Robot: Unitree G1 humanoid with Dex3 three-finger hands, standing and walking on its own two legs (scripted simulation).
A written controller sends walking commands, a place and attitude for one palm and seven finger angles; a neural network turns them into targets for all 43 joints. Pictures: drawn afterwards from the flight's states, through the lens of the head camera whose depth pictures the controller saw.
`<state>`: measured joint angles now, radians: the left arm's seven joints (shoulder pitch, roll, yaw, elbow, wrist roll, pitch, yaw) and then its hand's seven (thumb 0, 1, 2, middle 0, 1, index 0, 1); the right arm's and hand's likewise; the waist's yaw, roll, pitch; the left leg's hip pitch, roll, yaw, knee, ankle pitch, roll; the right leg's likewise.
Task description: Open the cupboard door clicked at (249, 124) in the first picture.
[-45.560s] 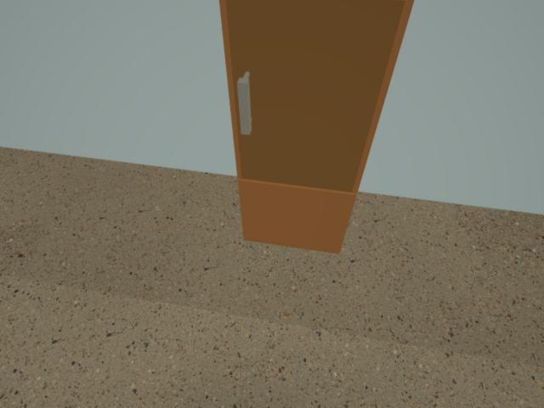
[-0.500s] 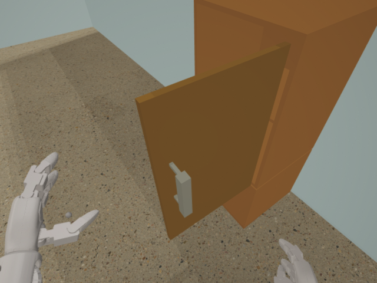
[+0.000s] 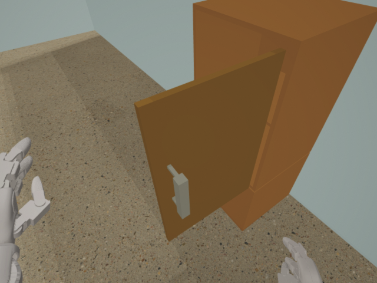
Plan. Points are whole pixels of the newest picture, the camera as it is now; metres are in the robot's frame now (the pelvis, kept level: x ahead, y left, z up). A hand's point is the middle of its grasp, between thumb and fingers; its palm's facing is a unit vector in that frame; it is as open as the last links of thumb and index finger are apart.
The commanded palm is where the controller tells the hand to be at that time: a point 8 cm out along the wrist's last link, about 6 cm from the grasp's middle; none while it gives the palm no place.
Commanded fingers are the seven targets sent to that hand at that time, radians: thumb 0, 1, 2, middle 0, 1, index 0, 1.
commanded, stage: draw the hand back to the body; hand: left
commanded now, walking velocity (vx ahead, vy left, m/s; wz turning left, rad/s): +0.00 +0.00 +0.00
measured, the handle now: (177, 191) +0.34 +0.09 -0.03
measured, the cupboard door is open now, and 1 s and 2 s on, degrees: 89 89 89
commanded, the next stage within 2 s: step back with the hand held close in 0.14 s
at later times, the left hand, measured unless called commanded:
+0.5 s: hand (46, 203) +0.18 +0.26 +0.15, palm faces +0.39 -0.78 -0.49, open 7.4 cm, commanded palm +0.12 +0.30 +0.17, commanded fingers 0.00 0.90 0.90 -0.20 -0.30 -0.20 -0.30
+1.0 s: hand (3, 250) +0.11 +0.28 +0.15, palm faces +0.47 -0.75 -0.46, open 7.4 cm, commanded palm +0.05 +0.32 +0.17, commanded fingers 0.00 0.90 0.90 -0.20 -0.30 -0.20 -0.30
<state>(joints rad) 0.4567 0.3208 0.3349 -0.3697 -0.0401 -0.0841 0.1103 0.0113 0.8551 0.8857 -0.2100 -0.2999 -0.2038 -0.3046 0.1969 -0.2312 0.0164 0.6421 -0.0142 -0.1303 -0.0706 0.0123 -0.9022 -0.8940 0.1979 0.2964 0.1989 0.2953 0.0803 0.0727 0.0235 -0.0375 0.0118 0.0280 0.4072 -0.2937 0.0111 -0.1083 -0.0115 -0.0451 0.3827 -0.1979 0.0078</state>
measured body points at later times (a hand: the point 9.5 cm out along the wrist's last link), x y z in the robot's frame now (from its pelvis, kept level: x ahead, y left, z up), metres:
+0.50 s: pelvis -0.02 +0.00 +0.00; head -0.01 -0.01 +0.45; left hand +0.16 +0.30 +0.18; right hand +0.16 -0.24 -0.08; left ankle -0.04 +0.11 -0.74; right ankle +0.01 -0.13 -0.74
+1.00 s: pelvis -0.10 +0.02 -0.02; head -0.08 +0.03 +0.43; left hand +0.08 +0.32 +0.17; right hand +0.07 -0.22 -0.09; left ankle -0.04 +0.11 -0.74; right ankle +0.01 -0.12 -0.74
